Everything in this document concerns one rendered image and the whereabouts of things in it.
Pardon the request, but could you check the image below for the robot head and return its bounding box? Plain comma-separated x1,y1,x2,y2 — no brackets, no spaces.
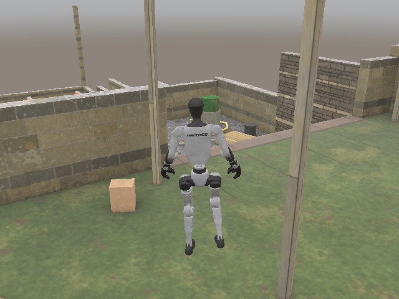
187,98,207,127

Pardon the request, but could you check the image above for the robot left forearm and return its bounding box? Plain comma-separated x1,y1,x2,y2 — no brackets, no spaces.
162,150,174,171

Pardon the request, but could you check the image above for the robot left foot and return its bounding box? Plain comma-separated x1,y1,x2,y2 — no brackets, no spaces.
185,239,195,255

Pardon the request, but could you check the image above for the robot left hand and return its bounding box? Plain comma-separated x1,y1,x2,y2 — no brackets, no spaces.
161,168,175,179

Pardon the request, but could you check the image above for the robot left upper arm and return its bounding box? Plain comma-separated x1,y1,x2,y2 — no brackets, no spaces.
167,126,184,159

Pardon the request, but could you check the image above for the robot right upper arm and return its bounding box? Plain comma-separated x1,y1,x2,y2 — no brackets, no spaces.
210,124,230,158

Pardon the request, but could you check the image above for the robot right forearm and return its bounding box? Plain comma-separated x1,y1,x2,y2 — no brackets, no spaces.
225,147,239,169

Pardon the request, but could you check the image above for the robot right hand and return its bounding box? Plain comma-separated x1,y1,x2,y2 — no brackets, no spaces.
228,165,241,179

